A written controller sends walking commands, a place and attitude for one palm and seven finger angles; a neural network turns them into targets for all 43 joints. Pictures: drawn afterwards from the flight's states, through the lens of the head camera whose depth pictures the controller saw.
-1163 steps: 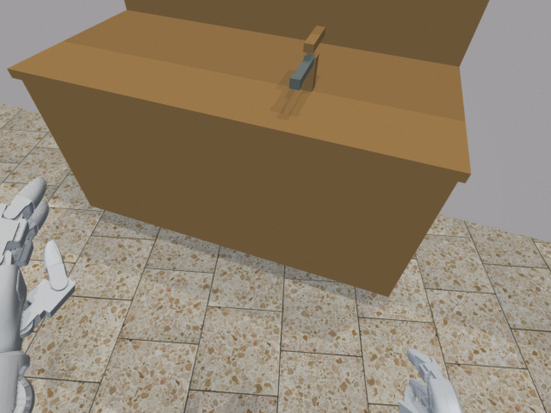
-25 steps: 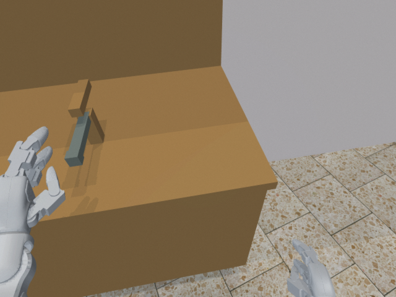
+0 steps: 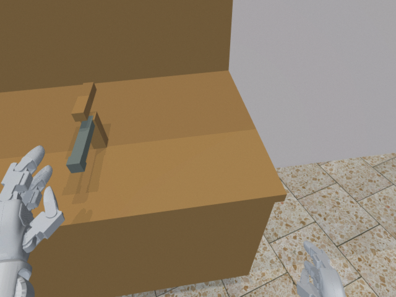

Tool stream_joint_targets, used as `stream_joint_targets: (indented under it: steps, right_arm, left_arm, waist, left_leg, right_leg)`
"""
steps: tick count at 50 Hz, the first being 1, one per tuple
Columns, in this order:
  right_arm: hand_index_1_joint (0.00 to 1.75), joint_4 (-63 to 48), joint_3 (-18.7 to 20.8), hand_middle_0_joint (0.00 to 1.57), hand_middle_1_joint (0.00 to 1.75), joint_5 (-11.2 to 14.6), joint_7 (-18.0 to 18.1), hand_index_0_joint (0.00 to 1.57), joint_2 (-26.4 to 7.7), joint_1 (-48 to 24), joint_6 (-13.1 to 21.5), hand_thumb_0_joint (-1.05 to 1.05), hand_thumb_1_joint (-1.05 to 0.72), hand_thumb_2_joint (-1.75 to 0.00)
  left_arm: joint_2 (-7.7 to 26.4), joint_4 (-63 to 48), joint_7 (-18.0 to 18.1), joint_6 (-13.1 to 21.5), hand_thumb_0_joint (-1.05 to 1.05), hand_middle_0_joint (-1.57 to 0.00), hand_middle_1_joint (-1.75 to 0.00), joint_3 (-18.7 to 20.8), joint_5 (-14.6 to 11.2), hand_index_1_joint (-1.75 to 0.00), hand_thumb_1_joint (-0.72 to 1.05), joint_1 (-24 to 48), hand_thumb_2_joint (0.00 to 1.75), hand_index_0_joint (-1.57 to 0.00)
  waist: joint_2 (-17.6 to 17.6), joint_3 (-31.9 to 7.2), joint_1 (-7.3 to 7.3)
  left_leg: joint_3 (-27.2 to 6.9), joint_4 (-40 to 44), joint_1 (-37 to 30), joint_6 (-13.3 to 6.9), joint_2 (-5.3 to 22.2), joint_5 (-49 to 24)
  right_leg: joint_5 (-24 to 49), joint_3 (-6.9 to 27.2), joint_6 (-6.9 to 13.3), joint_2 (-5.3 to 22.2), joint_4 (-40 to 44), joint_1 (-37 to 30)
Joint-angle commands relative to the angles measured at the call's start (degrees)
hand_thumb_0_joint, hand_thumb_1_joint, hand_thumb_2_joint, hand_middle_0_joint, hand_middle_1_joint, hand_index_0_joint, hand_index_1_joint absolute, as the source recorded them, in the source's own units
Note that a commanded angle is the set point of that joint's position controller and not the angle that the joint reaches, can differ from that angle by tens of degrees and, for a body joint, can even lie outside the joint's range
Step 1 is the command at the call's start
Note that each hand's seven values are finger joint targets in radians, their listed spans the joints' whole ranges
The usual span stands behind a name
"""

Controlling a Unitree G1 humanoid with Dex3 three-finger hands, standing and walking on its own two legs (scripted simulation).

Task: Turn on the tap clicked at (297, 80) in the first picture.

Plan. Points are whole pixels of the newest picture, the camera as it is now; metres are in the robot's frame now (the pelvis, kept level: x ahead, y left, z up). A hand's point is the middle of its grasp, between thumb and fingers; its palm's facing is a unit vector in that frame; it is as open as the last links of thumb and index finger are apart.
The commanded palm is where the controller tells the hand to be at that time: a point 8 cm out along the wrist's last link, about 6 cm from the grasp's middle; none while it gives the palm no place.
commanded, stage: turn the palm inward beside the body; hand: left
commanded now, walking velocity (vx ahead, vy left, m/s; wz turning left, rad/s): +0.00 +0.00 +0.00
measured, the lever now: (76, 164) +0.34 +0.32 +0.09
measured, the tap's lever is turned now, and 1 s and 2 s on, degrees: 0 0 0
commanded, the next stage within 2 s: reach beside the lever's end, fingers flat in 1.04 s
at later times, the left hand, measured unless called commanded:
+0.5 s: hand (51, 237) +0.16 +0.25 +0.14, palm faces +0.43 -0.89 -0.16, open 7.5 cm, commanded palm +0.11 +0.29 +0.15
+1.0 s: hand (56, 235) +0.16 +0.24 +0.14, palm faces +0.44 -0.89 -0.14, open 7.5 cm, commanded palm +0.11 +0.28 +0.15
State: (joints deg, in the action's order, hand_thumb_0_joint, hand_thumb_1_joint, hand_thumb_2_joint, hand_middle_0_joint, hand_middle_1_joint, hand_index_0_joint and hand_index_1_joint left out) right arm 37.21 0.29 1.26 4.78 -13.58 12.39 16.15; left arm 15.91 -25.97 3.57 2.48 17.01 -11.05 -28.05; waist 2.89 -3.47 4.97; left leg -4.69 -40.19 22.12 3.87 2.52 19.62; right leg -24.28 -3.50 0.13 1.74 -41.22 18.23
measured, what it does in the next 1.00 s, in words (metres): stands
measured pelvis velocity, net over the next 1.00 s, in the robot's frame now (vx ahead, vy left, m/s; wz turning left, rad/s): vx -0.01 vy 0.01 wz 0.01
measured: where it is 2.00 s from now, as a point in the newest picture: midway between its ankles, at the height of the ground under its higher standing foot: outside the picture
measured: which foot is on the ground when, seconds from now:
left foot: down 0.00-1.00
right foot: down 0.00-1.00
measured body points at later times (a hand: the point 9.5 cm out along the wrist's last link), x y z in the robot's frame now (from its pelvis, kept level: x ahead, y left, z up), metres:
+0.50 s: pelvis -0.02 +0.02 +0.00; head -0.03 +0.00 +0.45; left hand +0.13 +0.29 +0.15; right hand +0.18 -0.19 -0.07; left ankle +0.02 +0.17 -0.72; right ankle -0.03 -0.11 -0.72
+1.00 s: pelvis -0.01 +0.01 +0.00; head -0.03 -0.02 +0.45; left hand +0.13 +0.28 +0.15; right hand +0.19 -0.20 -0.07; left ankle +0.02 +0.17 -0.72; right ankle -0.03 -0.11 -0.72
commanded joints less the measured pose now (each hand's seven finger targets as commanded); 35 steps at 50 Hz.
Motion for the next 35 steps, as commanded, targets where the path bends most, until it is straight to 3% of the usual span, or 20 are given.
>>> stream_joint_targets:
  steps: [1,6,7,9,12,13,17,18,25,27,28,31,32,33,35]
  right_arm:
    - [0.30,-9.59,1.43,0.20,0.30,0.24,0.44,0.20,-5.91,-5.74,3.20,0.00,-0.90,-0.90]
    - [0.30,-9.86,0.94,0.20,0.30,0.18,0.67,0.20,-5.89,-6.43,3.14,0.00,-0.90,-0.90]
    - [0.30,-9.75,0.69,0.20,0.30,0.31,0.80,0.20,-5.74,-7.27,3.08,0.00,-0.90,-0.90]
    - [0.30,-9.91,0.58,0.20,0.30,0.21,0.83,0.20,-5.55,-7.18,3.17,0.00,-0.90,-0.90]
    - [0.30,-9.87,0.33,0.20,0.30,0.07,0.78,0.20,-5.57,-7.68,3.32,0.00,-0.90,-0.90]
    - [0.30,-10.16,0.21,0.20,0.30,0.11,0.78,0.20,-5.37,-7.57,3.32,0.00,-0.90,-0.90]
    - [0.30,-10.18,0.13,0.20,0.30,0.20,1.06,0.20,-5.64,-8.20,3.33,0.00,-0.90,-0.90]
    - [0.30,-10.45,-0.04,0.20,0.30,0.23,0.97,0.20,-5.32,-8.26,3.41,0.00,-0.90,-0.90]
    - [0.30,-10.27,-0.12,0.20,0.30,0.23,1.17,0.20,-5.52,-8.02,3.98,0.00,-0.90,-0.90]
    - [0.30,-9.93,-0.16,0.20,0.30,0.29,1.20,0.20,-5.60,-7.95,4.15,0.00,-0.90,-0.90]
    - [0.30,-10.23,-0.24,0.20,0.30,0.35,1.14,0.20,-5.34,-8.33,4.26,0.00,-0.90,-0.90]
    - [0.30,-10.02,-0.26,0.20,0.30,0.38,1.41,0.20,-5.63,-8.03,4.39,0.00,-0.90,-0.90]
    - [0.30,-9.90,-0.28,0.20,0.30,0.58,1.55,0.20,-5.64,-8.25,4.41,0.00,-0.90,-0.90]
    - [0.30,-10.12,-0.45,0.20,0.30,0.57,1.48,0.20,-5.42,-8.21,4.42,0.00,-0.90,-0.90]
    - [0.30,-10.09,-0.33,0.20,0.30,0.39,1.47,0.20,-5.55,-7.99,4.60,0.00,-0.90,-0.90]
  left_arm:
    - [8.55,-13.40,1.49,2.55,0.00,-0.20,-0.30,4.77,-0.12,-0.30,0.90,3.70,0.90,-0.20]
    - [7.34,-14.44,2.17,1.59,0.00,-0.20,-0.30,3.25,-0.10,-0.30,0.90,3.51,0.90,-0.20]
    - [8.14,-14.87,2.59,1.25,0.00,-0.20,-0.30,3.86,0.43,-0.30,0.90,3.43,0.90,-0.20]
    - [6.49,-14.98,3.01,1.12,0.00,-0.20,-0.30,2.40,0.41,-0.30,0.90,3.20,0.90,-0.20]
    - [7.24,-16.33,3.56,0.95,0.00,-0.20,-0.30,3.12,0.44,-0.30,0.90,2.01,0.90,-0.20]
    - [5.62,-16.39,3.64,0.92,0.00,-0.20,-0.30,1.43,0.34,-0.30,0.90,2.03,0.90,-0.20]
    - [6.70,-16.07,4.11,0.14,0.00,-0.20,-0.30,2.65,-0.16,-0.30,0.90,0.70,0.90,-0.20]
    - [4.73,-17.45,4.13,0.33,0.00,-0.20,-0.30,0.58,-0.13,-0.30,0.90,1.41,0.90,-0.20]
    - [4.86,-17.91,4.74,0.27,0.00,-0.20,-0.30,0.92,-1.16,-0.30,0.90,0.74,0.90,-0.20]
    - [6.05,-17.90,5.01,-0.08,0.00,-0.20,-0.30,2.09,-0.94,-0.30,0.90,0.25,0.90,-0.20]
    - [4.07,-18.68,4.94,0.01,0.00,-0.20,-0.30,0.17,-1.06,-0.30,0.90,0.88,0.90,-0.20]
    - [4.38,-17.59,4.67,-0.90,0.00,-0.20,-0.30,0.69,-2.01,-0.30,0.90,0.91,0.90,-0.20]
    - [5.28,-17.33,4.71,-1.47,0.00,-0.20,-0.30,1.43,-1.81,-0.30,0.90,0.53,0.90,-0.20]
    - [3.84,-18.09,4.55,-1.60,0.00,-0.20,-0.30,-0.15,-1.61,-0.30,0.90,0.95,0.90,-0.20]
    - [4.46,-17.80,4.70,-1.72,0.00,-0.20,-0.30,0.62,-1.76,-0.30,0.90,0.55,0.90,-0.20]
  waist:
    - [-1.92,-4.58,-0.13]
    - [-2.35,-4.13,-0.34]
    - [-0.19,-3.09,-0.02]
    - [-1.07,-3.41,-0.42]
    - [0.88,-3.64,0.11]
    - [-0.24,-3.60,-0.35]
    - [-0.61,-2.66,0.12]
    - [0.14,-2.99,-0.48]
    - [-0.85,-2.68,-0.36]
    - [0.61,-2.48,-0.07]
    - [1.14,-2.77,-0.58]
    - [-0.80,-2.37,-0.41]
    - [-0.21,-1.62,-0.18]
    - [0.31,-1.78,-0.50]
    - [-0.74,-2.12,-0.29]
  left_leg:
    - [4.07,4.14,-5.24,-4.89,-3.18,-14.77]
    - [3.40,4.75,-4.93,-4.82,-3.17,-11.35]
    - [3.37,5.02,-4.90,-4.77,-3.17,-10.32]
    - [3.06,5.21,-4.93,-4.71,-3.11,-9.10]
    - [2.72,5.56,-4.70,-4.50,-3.12,-8.44]
    - [2.68,5.51,-4.56,-4.52,-3.15,-7.91]
    - [2.44,5.87,-3.49,-4.59,-3.26,-4.79]
    - [2.43,5.83,-3.98,-4.52,-3.29,-5.07]
    - [2.01,5.52,-2.92,-4.55,-3.36,-3.28]
    - [1.88,5.58,-3.03,-4.45,-3.36,-3.69]
    - [2.00,5.51,-3.49,-4.45,-3.42,-3.57]
    - [1.95,5.44,-3.04,-4.59,-3.49,-2.92]
    - [1.88,5.77,-2.88,-4.52,-3.46,-2.26]
    - [1.90,6.08,-3.16,-4.47,-3.49,-2.49]
    - [1.98,5.61,-3.19,-4.60,-3.49,-3.38]
  right_leg:
    - [18.50,-1.73,-0.05,-0.93,7.51,1.62]
    - [13.63,-1.91,0.12,-1.23,8.09,2.74]
    - [12.20,-1.77,0.25,-1.31,8.32,3.11]
    - [10.60,-2.05,0.32,-1.40,8.28,3.62]
    - [10.06,-2.13,0.54,-1.36,8.09,3.18]
    - [9.43,-2.29,0.49,-1.33,7.94,3.70]
    - [6.88,-2.13,0.47,-1.59,8.46,4.00]
    - [7.12,-2.29,0.53,-1.36,8.15,4.20]
    - [5.77,-2.24,0.51,-1.50,8.14,4.61]
    - [6.11,-2.15,0.68,-1.61,8.21,4.30]
    - [6.09,-2.15,0.67,-1.37,8.12,4.63]
    - [5.71,-2.00,0.54,-1.45,8.68,4.55]
    - [5.09,-1.89,0.60,-1.57,8.98,4.44]
    - [5.35,-2.06,0.66,-1.38,8.66,4.28]
    - [6.02,-1.99,0.55,-1.42,8.83,4.19]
